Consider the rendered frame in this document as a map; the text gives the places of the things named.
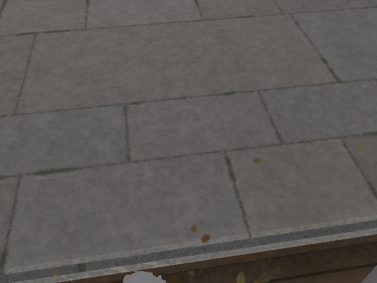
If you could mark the left robot thigh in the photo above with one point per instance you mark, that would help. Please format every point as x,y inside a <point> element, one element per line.
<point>144,277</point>

